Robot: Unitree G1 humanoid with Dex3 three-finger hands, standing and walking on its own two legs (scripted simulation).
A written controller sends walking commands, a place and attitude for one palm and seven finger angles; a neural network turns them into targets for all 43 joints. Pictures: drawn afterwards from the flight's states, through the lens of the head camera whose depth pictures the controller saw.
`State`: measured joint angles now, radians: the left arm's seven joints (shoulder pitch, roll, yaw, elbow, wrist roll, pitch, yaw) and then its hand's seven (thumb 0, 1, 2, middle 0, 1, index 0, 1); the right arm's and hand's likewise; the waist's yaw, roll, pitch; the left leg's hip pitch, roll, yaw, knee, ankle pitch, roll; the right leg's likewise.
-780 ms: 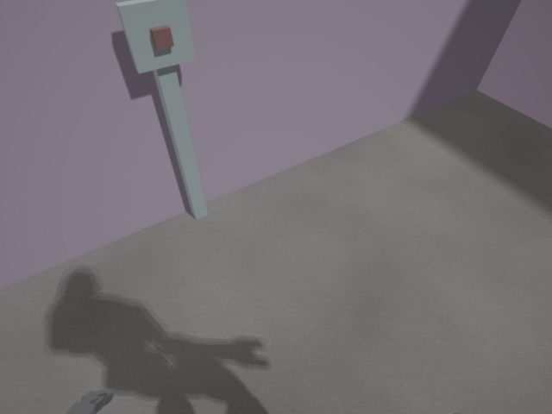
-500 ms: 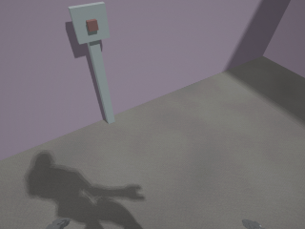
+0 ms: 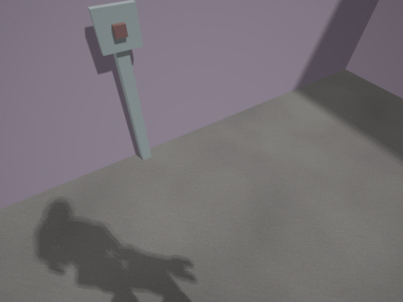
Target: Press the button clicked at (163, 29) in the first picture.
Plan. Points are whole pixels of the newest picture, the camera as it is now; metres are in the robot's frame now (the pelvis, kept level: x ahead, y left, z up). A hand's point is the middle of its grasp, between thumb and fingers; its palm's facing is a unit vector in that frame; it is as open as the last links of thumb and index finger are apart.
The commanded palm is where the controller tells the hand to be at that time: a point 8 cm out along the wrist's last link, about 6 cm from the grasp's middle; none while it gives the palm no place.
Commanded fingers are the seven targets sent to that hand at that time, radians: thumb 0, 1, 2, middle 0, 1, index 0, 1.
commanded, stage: stand and wait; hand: left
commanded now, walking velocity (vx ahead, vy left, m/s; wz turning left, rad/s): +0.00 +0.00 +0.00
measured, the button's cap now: (119, 30) +1.06 +0.40 +0.07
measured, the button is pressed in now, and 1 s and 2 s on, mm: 0 0 0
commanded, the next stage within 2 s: look at it before walking up in 0.22 s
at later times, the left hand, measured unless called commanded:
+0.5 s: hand out of the picture +0.07 +0.24 -0.15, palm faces -0.03 -0.94 -0.33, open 7.4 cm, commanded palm none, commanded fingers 0.00 0.90 0.90 -0.20 -0.30 -0.20 -0.30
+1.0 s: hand out of the picture +0.07 +0.25 -0.15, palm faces -0.03 -0.94 -0.34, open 7.4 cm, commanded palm none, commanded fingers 0.00 0.90 0.90 -0.20 -0.30 -0.20 -0.30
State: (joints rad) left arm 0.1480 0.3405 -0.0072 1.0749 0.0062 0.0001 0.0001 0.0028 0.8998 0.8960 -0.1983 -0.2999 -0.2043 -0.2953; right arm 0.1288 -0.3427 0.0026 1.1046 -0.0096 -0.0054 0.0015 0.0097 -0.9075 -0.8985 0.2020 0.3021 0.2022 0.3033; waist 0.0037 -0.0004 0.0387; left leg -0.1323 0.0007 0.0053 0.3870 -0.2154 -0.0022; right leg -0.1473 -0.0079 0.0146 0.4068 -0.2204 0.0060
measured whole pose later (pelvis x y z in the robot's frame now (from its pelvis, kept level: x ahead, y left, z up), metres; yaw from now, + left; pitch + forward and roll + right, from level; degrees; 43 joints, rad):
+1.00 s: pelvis +0.00 +0.00 +0.00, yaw +0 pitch -2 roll +0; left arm 0.14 0.34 -0.01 1.09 0.01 -0.01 0.00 0.00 0.90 0.90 -0.20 -0.30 -0.20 -0.30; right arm 0.11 -0.34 0.00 1.12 -0.01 -0.01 0.00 0.01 -0.91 -0.90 0.20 0.30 0.20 0.30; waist 0.00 0.00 0.04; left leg -0.13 0.01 0.01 0.35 -0.19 -0.01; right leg -0.14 0.00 0.02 0.37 -0.19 0.00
